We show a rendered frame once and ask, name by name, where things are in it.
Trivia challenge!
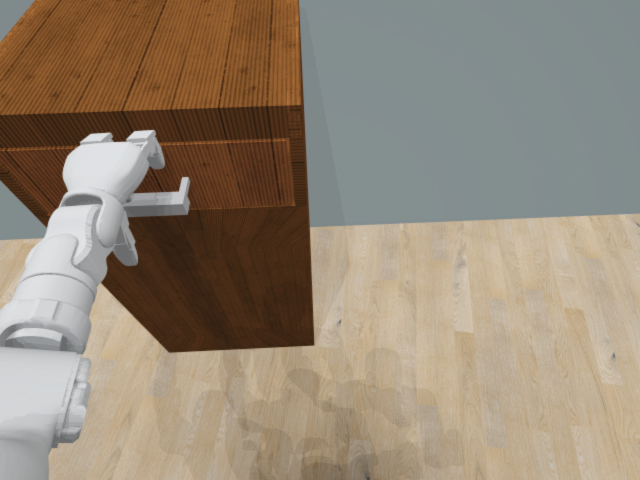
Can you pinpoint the drawer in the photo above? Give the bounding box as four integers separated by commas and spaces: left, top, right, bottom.
0, 138, 292, 214

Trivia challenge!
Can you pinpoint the left robot upper arm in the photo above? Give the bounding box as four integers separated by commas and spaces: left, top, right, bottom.
0, 347, 92, 480

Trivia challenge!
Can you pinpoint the cabinet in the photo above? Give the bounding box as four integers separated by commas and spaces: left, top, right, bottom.
0, 0, 314, 353

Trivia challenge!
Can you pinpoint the left robot forearm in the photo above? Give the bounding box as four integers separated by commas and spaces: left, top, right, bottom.
0, 188, 124, 354

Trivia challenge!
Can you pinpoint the handle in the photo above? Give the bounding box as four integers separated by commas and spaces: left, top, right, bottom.
123, 177, 190, 217

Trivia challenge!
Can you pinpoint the robot left hand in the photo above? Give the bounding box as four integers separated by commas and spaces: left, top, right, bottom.
63, 130, 165, 266

